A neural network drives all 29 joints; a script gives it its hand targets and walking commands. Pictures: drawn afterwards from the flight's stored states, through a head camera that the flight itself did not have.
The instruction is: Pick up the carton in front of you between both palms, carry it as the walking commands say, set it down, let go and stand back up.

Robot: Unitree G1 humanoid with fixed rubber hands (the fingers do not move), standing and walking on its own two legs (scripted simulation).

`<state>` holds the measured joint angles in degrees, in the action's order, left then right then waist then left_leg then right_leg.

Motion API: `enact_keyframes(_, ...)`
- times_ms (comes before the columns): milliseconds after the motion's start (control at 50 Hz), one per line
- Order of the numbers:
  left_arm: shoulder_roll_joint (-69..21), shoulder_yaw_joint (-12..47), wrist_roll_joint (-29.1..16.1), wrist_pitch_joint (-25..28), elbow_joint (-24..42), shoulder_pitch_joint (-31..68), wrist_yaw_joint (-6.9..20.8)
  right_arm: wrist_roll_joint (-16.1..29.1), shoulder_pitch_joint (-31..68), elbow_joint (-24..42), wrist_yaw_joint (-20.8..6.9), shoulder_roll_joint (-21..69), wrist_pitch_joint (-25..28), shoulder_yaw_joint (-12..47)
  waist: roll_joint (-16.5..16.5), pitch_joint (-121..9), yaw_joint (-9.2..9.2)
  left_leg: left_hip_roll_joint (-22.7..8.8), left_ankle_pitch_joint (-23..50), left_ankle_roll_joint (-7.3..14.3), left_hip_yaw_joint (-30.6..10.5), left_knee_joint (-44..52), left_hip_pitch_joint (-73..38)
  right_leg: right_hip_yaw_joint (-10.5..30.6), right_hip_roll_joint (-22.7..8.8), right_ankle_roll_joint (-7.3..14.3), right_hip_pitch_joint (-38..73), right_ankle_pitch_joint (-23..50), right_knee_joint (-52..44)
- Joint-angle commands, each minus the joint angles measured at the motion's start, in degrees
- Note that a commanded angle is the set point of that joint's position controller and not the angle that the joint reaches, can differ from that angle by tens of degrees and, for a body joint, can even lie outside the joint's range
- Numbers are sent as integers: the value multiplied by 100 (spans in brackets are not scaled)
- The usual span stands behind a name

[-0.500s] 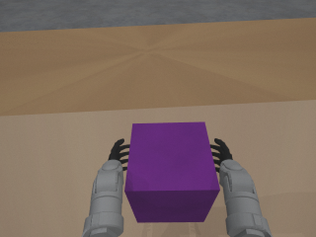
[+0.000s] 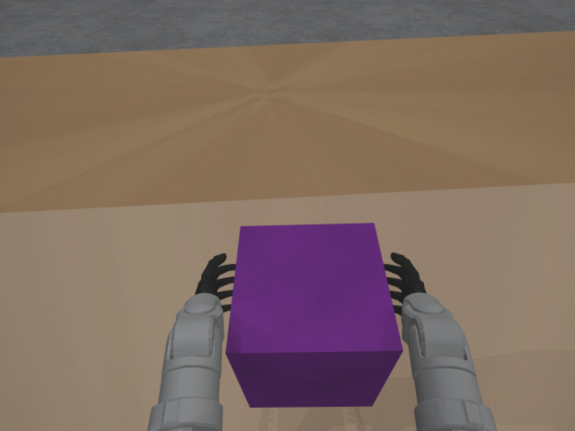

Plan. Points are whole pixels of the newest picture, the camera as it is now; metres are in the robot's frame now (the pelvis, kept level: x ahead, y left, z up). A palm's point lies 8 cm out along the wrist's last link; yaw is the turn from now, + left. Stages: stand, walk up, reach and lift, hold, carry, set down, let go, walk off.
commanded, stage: reach and lift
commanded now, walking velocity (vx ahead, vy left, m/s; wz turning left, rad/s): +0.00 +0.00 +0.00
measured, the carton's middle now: (308, 320) +0.30 +0.00 -0.05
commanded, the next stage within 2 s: hold in 0.28 s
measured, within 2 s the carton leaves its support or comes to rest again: neither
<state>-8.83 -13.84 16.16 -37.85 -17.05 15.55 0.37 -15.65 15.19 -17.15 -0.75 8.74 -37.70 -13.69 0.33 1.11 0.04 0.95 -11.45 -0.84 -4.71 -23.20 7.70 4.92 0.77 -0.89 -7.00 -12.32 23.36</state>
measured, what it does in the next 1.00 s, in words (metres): stands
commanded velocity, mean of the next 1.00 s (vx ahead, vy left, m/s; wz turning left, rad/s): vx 0.00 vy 0.00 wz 0.00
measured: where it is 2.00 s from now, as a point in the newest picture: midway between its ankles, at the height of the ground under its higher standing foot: outside the picture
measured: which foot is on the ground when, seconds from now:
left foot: down 0.00-1.00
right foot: down 0.00-1.00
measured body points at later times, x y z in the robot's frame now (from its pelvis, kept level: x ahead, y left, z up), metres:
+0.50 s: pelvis +0.00 +0.00 +0.00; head -0.04 +0.00 +0.45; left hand +0.29 +0.15 +0.04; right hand +0.29 -0.15 +0.04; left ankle +0.02 +0.13 -0.74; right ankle +0.01 -0.13 -0.74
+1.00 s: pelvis -0.01 +0.00 +0.00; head -0.05 +0.00 +0.45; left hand +0.29 +0.15 +0.04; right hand +0.29 -0.15 +0.04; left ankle +0.02 +0.13 -0.74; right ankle +0.01 -0.13 -0.74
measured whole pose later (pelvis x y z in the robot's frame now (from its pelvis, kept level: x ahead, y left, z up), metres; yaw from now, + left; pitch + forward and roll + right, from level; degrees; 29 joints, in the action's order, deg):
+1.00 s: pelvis -0.01 +0.00 +0.00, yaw +0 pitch -7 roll +0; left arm -8.9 -13.2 15.7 -43.5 -12.8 15.9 0.4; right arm -15.2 15.5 -12.8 -0.7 8.8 -43.4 -12.9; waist 0.3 2.4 0.1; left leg 1.0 -10.5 -0.9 -4.9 -22.0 4.2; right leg 4.9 0.7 -0.9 -3.6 -11.5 22.3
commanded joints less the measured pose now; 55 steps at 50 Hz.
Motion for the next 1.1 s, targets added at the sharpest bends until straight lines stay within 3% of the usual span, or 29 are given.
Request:
enact_keyframes(0,-5502,3265,-1440,178,333,2669,1350,1421,2782,396,-1325,5424,189,3230,-46,-1781,-4,489,1490,-21,95,236,-725,-115,509,29,439,1409,-291)
enact_keyframes(260,-5375,3394,-1526,22,654,2638,1331,1499,2730,710,-1268,5369,19,3369,-22,-1628,-11,512,1360,1,88,309,-778,-102,506,17,517,1354,-366)
enact_keyframes(360,-5318,3753,-1749,-187,1226,2443,1287,1707,2519,1276,-1207,5328,-196,3722,-6,-1884,2,513,1764,5,37,380,-987,-65,498,-3,799,1818,-424)
enact_keyframes(500,-5043,3343,-1505,-417,913,2512,1276,1484,2600,958,-1207,5029,-424,3311,-30,-950,10,473,525,37,113,550,-638,-150,462,54,411,537,-605)
enact_keyframes(760,-5297,3397,-1564,-327,688,3192,1348,1504,3252,738,-1285,5254,-328,3349,-19,-1313,23,450,239,49,132,435,-623,-167,436,64,377,253,-478)
enact_keyframes(1080,-5283,3426,-1591,-378,889,2749,1308,1563,2871,964,-1273,5196,-358,3408,-45,-1434,5,465,1019,1,104,460,-858,-150,481,45,567,970,-501)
